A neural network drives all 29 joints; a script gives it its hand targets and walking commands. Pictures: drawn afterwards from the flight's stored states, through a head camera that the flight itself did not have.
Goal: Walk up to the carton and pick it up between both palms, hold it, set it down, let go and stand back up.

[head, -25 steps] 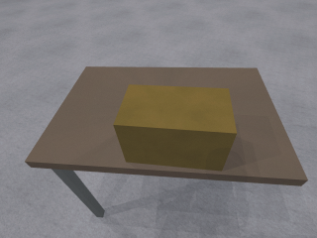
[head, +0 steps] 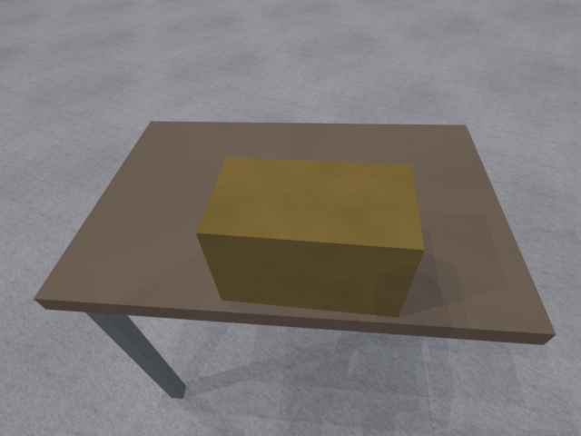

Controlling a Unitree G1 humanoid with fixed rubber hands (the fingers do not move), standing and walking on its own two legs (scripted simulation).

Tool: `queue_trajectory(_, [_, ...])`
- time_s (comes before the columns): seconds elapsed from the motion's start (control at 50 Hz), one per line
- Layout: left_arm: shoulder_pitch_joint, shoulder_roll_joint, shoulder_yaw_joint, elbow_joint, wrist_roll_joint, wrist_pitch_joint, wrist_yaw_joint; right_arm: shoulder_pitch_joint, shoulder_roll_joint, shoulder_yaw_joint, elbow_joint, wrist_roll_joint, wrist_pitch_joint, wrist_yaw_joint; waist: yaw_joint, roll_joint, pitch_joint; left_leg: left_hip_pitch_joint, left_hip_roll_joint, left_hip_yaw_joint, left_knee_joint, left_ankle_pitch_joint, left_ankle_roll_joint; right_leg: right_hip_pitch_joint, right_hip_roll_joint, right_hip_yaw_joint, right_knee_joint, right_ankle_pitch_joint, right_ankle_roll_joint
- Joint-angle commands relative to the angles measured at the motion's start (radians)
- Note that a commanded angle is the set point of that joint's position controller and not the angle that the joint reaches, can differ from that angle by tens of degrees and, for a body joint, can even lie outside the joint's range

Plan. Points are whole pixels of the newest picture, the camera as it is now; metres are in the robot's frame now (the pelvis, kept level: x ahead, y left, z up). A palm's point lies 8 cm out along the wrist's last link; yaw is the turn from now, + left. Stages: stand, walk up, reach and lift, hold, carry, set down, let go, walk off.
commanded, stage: stand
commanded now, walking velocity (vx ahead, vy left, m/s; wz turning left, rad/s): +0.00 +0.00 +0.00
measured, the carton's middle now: (311, 236) +0.42 +0.00 +0.02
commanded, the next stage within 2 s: none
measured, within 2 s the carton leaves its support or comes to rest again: neither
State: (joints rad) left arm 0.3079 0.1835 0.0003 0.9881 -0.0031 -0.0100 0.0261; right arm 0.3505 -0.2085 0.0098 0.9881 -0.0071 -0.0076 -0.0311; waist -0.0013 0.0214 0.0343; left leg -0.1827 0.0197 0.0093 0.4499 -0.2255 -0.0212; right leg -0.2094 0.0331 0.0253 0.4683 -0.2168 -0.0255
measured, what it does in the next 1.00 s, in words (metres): stands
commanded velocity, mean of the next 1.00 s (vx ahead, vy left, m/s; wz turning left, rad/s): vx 0.00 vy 0.00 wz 0.00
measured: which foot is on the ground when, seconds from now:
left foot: down 0.00-1.00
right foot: down 0.00-1.00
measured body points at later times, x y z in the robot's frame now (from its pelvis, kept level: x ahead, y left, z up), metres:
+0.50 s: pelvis +0.01 -0.01 +0.00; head +0.02 -0.02 +0.45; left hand +0.03 +0.23 -0.15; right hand +0.01 -0.24 -0.16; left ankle +0.01 +0.13 -0.74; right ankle +0.02 -0.10 -0.74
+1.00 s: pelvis +0.03 -0.01 +0.00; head +0.03 -0.02 +0.45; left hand +0.04 +0.22 -0.15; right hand +0.02 -0.24 -0.16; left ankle +0.01 +0.13 -0.74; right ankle +0.02 -0.10 -0.74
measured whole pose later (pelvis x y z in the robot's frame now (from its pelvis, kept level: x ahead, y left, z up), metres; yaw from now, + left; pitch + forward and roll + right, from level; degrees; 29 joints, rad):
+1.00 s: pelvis +0.03 -0.01 +0.00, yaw +0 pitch -2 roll +0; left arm 0.29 0.15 0.00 1.06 -0.01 -0.01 0.04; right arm 0.31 -0.17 0.01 1.08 0.00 0.00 -0.05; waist 0.00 0.02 0.04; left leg -0.14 0.05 0.00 0.42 -0.25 -0.04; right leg -0.16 0.06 0.02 0.42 -0.23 -0.04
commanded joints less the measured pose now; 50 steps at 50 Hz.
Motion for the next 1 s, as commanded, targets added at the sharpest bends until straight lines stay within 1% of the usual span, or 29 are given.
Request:
queue_trajectory(0.0, [0.045,0.154,0.034,-0.049,-0.001,-0.020,0.011,0.074,-0.126,-0.027,-0.034,0.000,-0.015,-0.009,0.001,-0.027,0.058,-0.013,0.073,-0.087,-0.093,0.006,0.022,-0.071,-0.113,0.127,-0.159,-0.039,0.009])
queue_trajectory(0.98, [0.047,0.102,0.027,0.032,-0.003,-0.020,0.026,0.048,-0.083,-0.017,0.066,0.003,-0.008,-0.029,-0.001,-0.020,0.049,0.026,0.093,-0.064,-0.096,0.092,0.011,0.008,-0.115,0.109,-0.163,0.156,0.016])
